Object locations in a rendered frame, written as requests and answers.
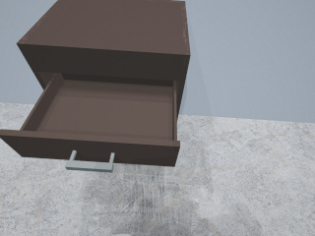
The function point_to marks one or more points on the cabinet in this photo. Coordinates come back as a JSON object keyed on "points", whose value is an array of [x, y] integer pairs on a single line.
{"points": [[141, 39]]}

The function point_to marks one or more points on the handle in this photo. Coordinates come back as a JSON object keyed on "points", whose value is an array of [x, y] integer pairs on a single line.
{"points": [[73, 164]]}

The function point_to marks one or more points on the drawer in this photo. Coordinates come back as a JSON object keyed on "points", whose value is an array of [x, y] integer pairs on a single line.
{"points": [[134, 118]]}

